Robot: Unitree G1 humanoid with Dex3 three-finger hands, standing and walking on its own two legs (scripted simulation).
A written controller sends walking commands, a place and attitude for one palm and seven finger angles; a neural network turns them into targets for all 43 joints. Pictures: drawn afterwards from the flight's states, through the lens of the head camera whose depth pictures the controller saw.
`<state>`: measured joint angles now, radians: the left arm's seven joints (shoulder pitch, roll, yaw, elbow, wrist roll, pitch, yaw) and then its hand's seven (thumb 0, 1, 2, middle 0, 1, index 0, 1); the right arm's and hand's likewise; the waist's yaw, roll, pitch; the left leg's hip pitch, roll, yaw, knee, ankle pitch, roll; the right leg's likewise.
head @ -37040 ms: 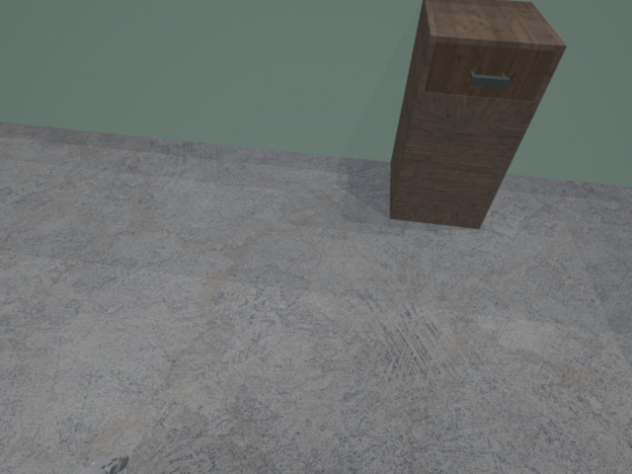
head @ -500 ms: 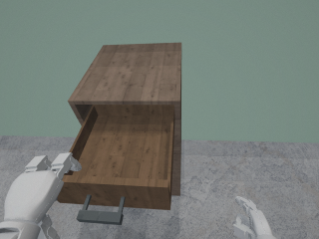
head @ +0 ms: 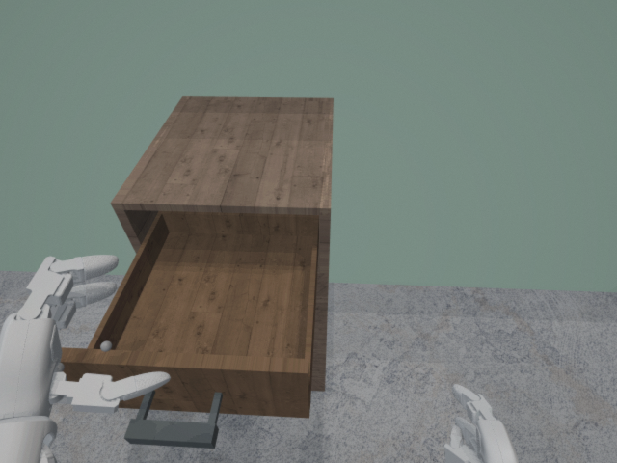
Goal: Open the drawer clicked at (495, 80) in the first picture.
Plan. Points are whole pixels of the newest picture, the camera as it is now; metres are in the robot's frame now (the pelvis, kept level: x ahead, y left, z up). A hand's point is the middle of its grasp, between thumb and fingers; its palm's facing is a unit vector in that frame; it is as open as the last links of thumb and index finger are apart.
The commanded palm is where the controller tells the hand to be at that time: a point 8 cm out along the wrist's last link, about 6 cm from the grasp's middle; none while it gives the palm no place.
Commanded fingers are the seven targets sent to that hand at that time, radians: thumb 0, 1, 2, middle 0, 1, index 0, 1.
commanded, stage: draw the hand back to the body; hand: left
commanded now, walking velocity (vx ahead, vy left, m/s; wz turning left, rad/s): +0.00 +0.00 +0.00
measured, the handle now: (177, 415) +0.19 +0.22 -0.07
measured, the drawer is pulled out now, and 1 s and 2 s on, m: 0.30 0.30 0.30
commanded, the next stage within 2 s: step back with the hand held close in 0.66 s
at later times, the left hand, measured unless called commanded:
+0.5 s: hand (104, 342) +0.18 +0.22 +0.15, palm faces +0.39 -0.83 -0.40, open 8.3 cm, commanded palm +0.13 +0.26 +0.17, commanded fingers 0.00 0.90 0.90 -0.20 -0.30 -0.20 -0.30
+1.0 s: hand (106, 339) +0.19 +0.23 +0.14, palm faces +0.27 -0.83 -0.48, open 7.4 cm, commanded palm +0.13 +0.28 +0.17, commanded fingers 0.00 0.90 0.90 -0.20 -0.30 -0.20 -0.30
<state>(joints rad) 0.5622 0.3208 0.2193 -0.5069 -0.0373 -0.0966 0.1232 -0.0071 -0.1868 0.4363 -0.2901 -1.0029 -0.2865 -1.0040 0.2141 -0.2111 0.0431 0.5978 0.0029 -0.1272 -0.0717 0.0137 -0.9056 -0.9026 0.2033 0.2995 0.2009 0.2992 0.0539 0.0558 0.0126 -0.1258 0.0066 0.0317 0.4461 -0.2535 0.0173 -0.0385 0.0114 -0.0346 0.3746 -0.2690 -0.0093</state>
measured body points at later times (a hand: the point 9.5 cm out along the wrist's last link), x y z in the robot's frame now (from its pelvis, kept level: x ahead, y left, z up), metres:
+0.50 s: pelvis +0.00 -0.01 +0.00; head -0.01 -0.04 +0.45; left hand +0.16 +0.27 +0.17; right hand +0.20 -0.24 -0.08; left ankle +0.00 +0.10 -0.74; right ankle -0.04 -0.11 -0.74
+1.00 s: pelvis -0.01 +0.00 +0.00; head +0.02 -0.01 +0.45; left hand +0.17 +0.27 +0.17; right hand +0.17 -0.24 -0.09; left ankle +0.00 +0.10 -0.74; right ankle -0.04 -0.11 -0.74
